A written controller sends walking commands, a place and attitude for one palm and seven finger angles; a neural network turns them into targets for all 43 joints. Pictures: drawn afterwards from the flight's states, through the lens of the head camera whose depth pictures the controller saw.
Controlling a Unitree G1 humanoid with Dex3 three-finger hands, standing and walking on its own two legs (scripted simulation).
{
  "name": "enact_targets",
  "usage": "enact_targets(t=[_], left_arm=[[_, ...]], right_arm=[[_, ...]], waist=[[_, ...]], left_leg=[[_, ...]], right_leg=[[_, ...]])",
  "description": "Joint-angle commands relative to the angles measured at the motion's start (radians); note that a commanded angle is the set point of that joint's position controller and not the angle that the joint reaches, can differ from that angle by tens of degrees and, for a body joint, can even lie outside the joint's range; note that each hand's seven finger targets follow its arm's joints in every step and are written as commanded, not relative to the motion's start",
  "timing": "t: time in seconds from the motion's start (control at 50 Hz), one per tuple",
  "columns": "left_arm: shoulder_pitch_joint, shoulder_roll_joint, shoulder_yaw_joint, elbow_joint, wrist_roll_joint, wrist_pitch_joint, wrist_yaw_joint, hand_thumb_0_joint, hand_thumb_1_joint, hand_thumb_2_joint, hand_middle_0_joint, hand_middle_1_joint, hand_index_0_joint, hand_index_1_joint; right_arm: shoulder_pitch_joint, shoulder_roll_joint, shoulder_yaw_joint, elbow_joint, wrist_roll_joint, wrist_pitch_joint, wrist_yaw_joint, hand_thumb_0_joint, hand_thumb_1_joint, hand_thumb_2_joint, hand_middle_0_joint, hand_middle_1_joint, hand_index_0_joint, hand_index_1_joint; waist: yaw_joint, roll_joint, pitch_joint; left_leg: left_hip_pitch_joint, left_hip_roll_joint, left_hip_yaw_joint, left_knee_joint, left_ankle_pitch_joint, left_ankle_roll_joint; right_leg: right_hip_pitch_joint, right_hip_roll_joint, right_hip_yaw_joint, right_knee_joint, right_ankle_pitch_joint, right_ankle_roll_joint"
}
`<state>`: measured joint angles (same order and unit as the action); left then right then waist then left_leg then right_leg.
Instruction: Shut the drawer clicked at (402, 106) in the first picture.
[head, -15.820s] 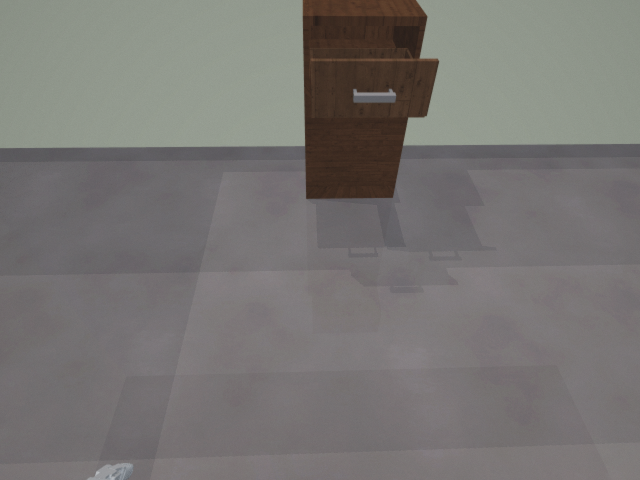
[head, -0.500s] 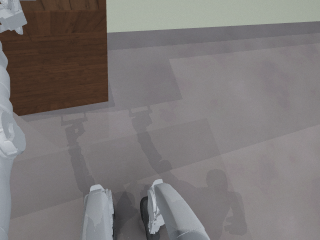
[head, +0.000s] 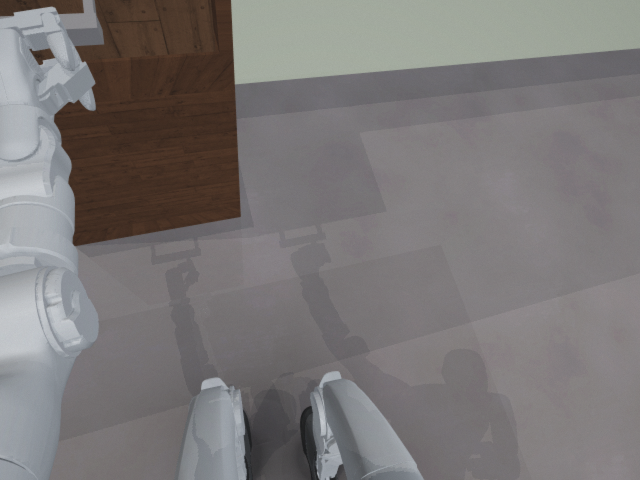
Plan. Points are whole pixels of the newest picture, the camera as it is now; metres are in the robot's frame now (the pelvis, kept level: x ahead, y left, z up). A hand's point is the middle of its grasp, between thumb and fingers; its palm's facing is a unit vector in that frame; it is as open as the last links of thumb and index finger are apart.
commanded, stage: pull the fist back off the drawer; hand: left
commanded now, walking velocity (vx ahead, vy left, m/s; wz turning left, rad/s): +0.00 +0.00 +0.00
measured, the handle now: (33, 18) +0.64 +0.26 +0.06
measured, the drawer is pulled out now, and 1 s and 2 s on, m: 0.00 0.00 0.00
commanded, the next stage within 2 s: draw the hand back to the body in 0.04 s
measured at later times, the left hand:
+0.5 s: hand out of the picture +0.46 +0.23 +0.13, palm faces +0.19 -0.98 -0.01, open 3.2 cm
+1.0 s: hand out of the picture +0.31 +0.24 +0.23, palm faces +0.34 -0.91 -0.26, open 3.2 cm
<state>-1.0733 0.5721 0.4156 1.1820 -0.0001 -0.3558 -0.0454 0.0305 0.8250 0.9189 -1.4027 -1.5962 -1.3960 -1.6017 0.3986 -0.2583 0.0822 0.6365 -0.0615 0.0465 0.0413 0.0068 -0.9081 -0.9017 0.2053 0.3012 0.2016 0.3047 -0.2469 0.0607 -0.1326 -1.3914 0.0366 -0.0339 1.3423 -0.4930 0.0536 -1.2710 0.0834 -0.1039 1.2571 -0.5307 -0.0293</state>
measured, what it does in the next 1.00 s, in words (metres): rises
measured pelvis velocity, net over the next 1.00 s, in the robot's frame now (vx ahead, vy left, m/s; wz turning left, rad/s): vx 0.05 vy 0.00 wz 0.07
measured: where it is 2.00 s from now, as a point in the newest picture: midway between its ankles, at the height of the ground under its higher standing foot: (281, 469)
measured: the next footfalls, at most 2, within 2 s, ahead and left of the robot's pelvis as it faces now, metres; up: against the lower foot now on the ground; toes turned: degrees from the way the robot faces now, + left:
none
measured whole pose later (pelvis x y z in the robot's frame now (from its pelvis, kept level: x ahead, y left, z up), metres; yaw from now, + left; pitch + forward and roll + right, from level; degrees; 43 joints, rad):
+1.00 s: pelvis +0.05 +0.00 +0.13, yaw +4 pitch +0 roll -1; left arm 0.11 0.32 0.14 0.02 -0.10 -0.04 0.10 0.01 0.89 0.90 -1.40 -1.60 -1.40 -1.60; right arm 0.19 -0.23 0.07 0.52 0.05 0.06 -0.09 0.02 -0.91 -0.90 0.20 0.30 0.20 0.30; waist 0.02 0.05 -0.05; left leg -0.30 -0.03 0.02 0.59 -0.30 0.05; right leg -0.22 0.03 -0.02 0.55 -0.34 -0.02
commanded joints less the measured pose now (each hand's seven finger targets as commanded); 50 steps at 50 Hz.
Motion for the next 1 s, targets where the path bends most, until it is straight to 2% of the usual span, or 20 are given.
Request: enact_targets(t=[0.0, 0.02, 0.12, 0.14, 0.18, 0.22, 0.26, 0.34, 0.4, 0.44, 0.46, 0.48, 0.5, 0.54, 0.62, 0.64, 0.7, 0.78, 0.86, 0.98], left_arm=[[-0.409, 0.213, 0.008, -0.222, -0.008, -0.091, 0.008, 0.000, 0.900, 0.900, -1.400, -1.600, -1.400, -1.600], [-0.407, 0.192, -0.006, -0.218, -0.009, -0.092, 0.008, 0.000, 0.900, 0.900, -1.400, -1.600, -1.400, -1.600], [-0.317, 0.202, 0.035, -0.200, -0.033, -0.114, -0.005, 0.000, 0.900, 0.900, -1.400, -1.600, -1.400, -1.600], [-0.249, 0.211, 0.056, -0.250, -0.043, -0.119, -0.013, 0.000, 0.900, 0.900, -1.400, -1.600, -1.400, -1.600], [-0.128, 0.226, 0.086, -0.416, -0.070, -0.138, -0.027, 0.000, 0.900, 0.900, -1.400, -1.600, -1.400, -1.600], [0.004, 0.192, 0.064, -0.549, -0.097, -0.124, -0.043, 0.000, 0.900, 0.900, -1.400, -1.600, -1.400, -1.600], [0.120, 0.127, 0.022, -0.648, -0.124, -0.094, -0.054, 0.000, 0.900, 0.900, -1.400, -1.600, -1.400, -1.600], [0.249, 0.014, -0.051, -0.761, -0.187, -0.023, -0.060, 0.000, 0.900, 0.900, -1.400, -1.600, -1.400, -1.600], [0.282, -0.062, -0.113, -0.802, -0.203, -0.020, -0.047, 0.000, 0.900, 0.900, -1.400, -1.600, -1.400, -1.600], [0.347, -0.083, -0.135, -0.792, -0.199, -0.022, -0.047, 0.000, 0.900, 0.900, -1.400, -1.600, -1.400, -1.600], [0.355, -0.103, -0.167, -0.829, -0.195, -0.029, -0.051, 0.000, 0.900, 0.900, -1.400, -1.600, -1.400, -1.600], [0.406, -0.120, -0.177, -0.847, -0.194, -0.029, -0.057, 0.000, 0.900, 0.900, -1.400, -1.600, -1.400, -1.600], [0.445, -0.120, -0.183, -0.863, -0.197, -0.024, -0.065, 0.000, 0.900, 0.900, -1.400, -1.600, -1.400, -1.600], [0.534, -0.124, -0.189, -0.894, -0.207, -0.008, -0.081, 0.000, 0.900, 0.900, -1.400, -1.600, -1.400, -1.600], [0.608, -0.093, -0.144, -0.989, -0.245, 0.035, -0.085, 0.000, 0.900, 0.900, -1.400, -1.600, -1.400, -1.600], [0.646, -0.005, -0.176, -1.063, -0.123, 0.085, 0.000, 0.000, 0.900, 0.900, -1.400, -1.600, -1.400, -1.600], [0.739, -0.066, -0.203, -1.153, -0.112, 0.164, 0.086, 0.000, 0.900, 0.900, -1.400, -1.600, -1.400, -1.600], [0.777, -0.055, -0.196, -1.226, -0.097, 0.214, 0.136, 0.000, 0.900, 0.900, -1.400, -1.600, -1.400, -1.600], [0.859, -0.085, -0.224, -1.326, -0.099, 0.240, 0.147, 0.000, 0.900, 0.900, -1.400, -1.600, -1.400, -1.600], [1.083, -0.091, -0.193, -1.470, -0.102, 0.257, 0.149, 0.000, 0.900, 0.900, -1.400, -1.600, -1.400, -1.600]], right_arm=[[0.199, -0.208, -0.087, -0.025, 0.009, 0.015, -0.002, 0.000, -0.900, -0.900, 0.200, 0.300, 0.200, 0.300], [0.201, -0.206, -0.089, -0.026, 0.009, 0.017, -0.001, 0.000, -0.900, -0.900, 0.200, 0.300, 0.200, 0.300], [0.196, -0.201, -0.097, -0.037, 0.011, 0.036, -0.003, 0.000, -0.900, -0.900, 0.200, 0.300, 0.200, 0.300], [0.196, -0.199, -0.101, -0.054, 0.015, 0.041, -0.001, 0.000, -0.900, -0.900, 0.200, 0.300, 0.200, 0.300], [0.173, -0.192, -0.111, -0.095, 0.028, 0.051, 0.003, 0.000, -0.900, -0.900, 0.200, 0.300, 0.200, 0.300], [0.154, -0.182, -0.121, -0.121, 0.047, 0.058, 0.009, 0.000, -0.900, -0.900, 0.200, 0.300, 0.200, 0.300], [0.143, -0.173, -0.125, -0.138, 0.063, 0.060, 0.008, 0.000, -0.900, -0.900, 0.200, 0.300, 0.200, 0.300], [0.101, -0.163, -0.133, -0.148, 0.096, 0.050, -0.017, 0.000, -0.900, -0.900, 0.200, 0.300, 0.200, 0.300], [0.072, -0.158, -0.132, -0.134, 0.101, 0.028, -0.033, 0.000, -0.900, -0.900, 0.200, 0.300, 0.200, 0.300], [0.051, -0.157, -0.129, -0.133, 0.102, 0.019, -0.037, 0.000, -0.900, -0.900, 0.200, 0.300, 0.200, 0.300], [0.040, -0.155, -0.129, -0.136, 0.104, 0.013, -0.038, 0.000, -0.900, -0.900, 0.200, 0.300, 0.200, 0.300], [0.029, -0.151, -0.131, -0.143, 0.103, 0.009, -0.036, 0.000, -0.900, -0.900, 0.200, 0.300, 0.200, 0.300], [0.014, -0.152, -0.129, -0.151, 0.104, 0.007, -0.036, 0.000, -0.900, -0.900, 0.200, 0.300, 0.200, 0.300], [-0.020, -0.150, -0.127, -0.176, 0.109, 0.003, -0.040, 0.000, -0.900, -0.900, 0.200, 0.300, 0.200, 0.300], [-0.095, -0.146, -0.117, -0.225, 0.119, -0.011, -0.056, 0.000, -0.900, -0.900, 0.200, 0.300, 0.200, 0.300], [-0.174, -0.132, -0.121, -0.262, 0.118, 0.019, -0.071, 0.000, -0.900, -0.900, 0.200, 0.300, 0.200, 0.300], [-0.220, -0.113, -0.102, -0.295, 0.121, 0.027, -0.103, 0.000, -0.900, -0.900, 0.200, 0.300, 0.200, 0.300], [-0.268, -0.105, -0.084, -0.290, 0.121, 0.021, -0.132, 0.000, -0.900, -0.900, 0.200, 0.300, 0.200, 0.300], [-0.301, -0.100, -0.074, -0.281, 0.119, -0.012, -0.138, 0.000, -0.900, -0.900, 0.200, 0.300, 0.200, 0.300], [-0.328, -0.092, -0.063, -0.266, 0.106, -0.053, -0.133, 0.000, -0.900, -0.900, 0.200, 0.300, 0.200, 0.300]], waist=[[-0.006, 0.182, -0.543], [-0.017, 0.161, -0.521], [0.010, 0.112, -0.528], [0.047, 0.112, -0.571], [0.118, 0.184, -0.724], [0.143, 0.173, -0.761], [0.143, 0.124, -0.734], [0.125, 0.016, -0.535], [0.112, 0.038, -0.424], [0.121, 0.038, -0.345], [0.125, 0.105, -0.329], [0.136, 0.105, -0.350], [0.145, 0.130, -0.342], [0.163, 0.104, -0.325], [0.194, 0.007, -0.284], [0.243, -0.001, -0.313], [0.231, -0.003, -0.201], [0.229, -0.041, -0.111], [0.238, 0.007, -0.062], [0.263, -0.018, -0.009]], left_leg=[[0.631, 0.023, -0.102, -0.154, 0.316, -0.014], [0.614, 0.020, -0.094, -0.153, 0.317, -0.009], [0.582, 0.010, -0.063, -0.144, 0.390, -0.007], [0.606, 0.006, -0.053, -0.161, 0.426, -0.009], [0.743, 0.000, -0.038, -0.195, 0.567, -0.020], [0.825, -0.001, -0.028, -0.232, 0.640, -0.025], [0.846, -0.005, -0.022, -0.270, 0.672, -0.019], [0.829, -0.012, -0.001, -0.350, 0.577, -0.007], [0.902, -0.007, -0.010, -0.392, 0.568, -0.013], [0.920, -0.007, -0.018, -0.425, 0.543, -0.018], [0.963, -0.008, -0.018, -0.434, 0.571, -0.021], [1.007, -0.006, -0.025, -0.444, 0.598, -0.024], [1.029, -0.006, -0.028, -0.454, 0.625, -0.027], [1.044, -0.005, -0.031, -0.483, 0.616, -0.029], [1.005, -0.017, -0.020, -0.540, 0.504, -0.019], [1.062, -0.028, -0.010, -0.605, 0.455, -0.026], [1.060, -0.025, -0.005, -0.678, 0.365, -0.022], [1.106, -0.021, -0.008, -0.756, 0.323, -0.012], [1.190, -0.016, -0.017, -0.826, 0.302, -0.014], [1.267, -0.015, -0.016, -0.903, 0.353, -0.015]], right_leg=[[0.140, -0.004, 0.050, -0.176, 0.203, -0.003], [0.152, -0.004, 0.055, -0.184, 0.214, 0.001], [0.244, -0.004, 0.071, -0.181, 0.317, 0.004], [0.311, -0.004, 0.073, -0.183, 0.362, 0.003], [0.426, -0.007, 0.080, -0.188, 0.497, -0.004], [0.509, -0.003, 0.081, -0.225, 0.576, -0.001], [0.586, -0.002, 0.079, -0.261, 0.636, 0.004], [0.653, -0.003, 0.077, -0.360, 0.645, 0.021], [0.597, -0.004, 0.068, -0.399, 0.572, 0.020], [0.582, -0.004, 0.060, -0.420, 0.516, 0.014], [0.573, -0.007, 0.061, -0.428, 0.513, 0.008], [0.577, -0.009, 0.054, -0.433, 0.510, 0.008], [0.587, -0.011, 0.055, -0.442, 0.514, 0.005], [0.624, -0.013, 0.051, -0.461, 0.502, 0.004], [0.728, -0.020, 0.051, -0.499, 0.490, 0.007], [0.795, -0.041, 0.104, -0.556, 0.458, -0.009], [0.847, -0.050, 0.102, -0.619, 0.407, -0.006], [0.911, -0.056, 0.108, -0.704, 0.374, -0.004], [0.957, -0.061, 0.106, -0.776, 0.340, -0.008], [1.047, -0.067, 0.102, -0.852, 0.389, -0.006]])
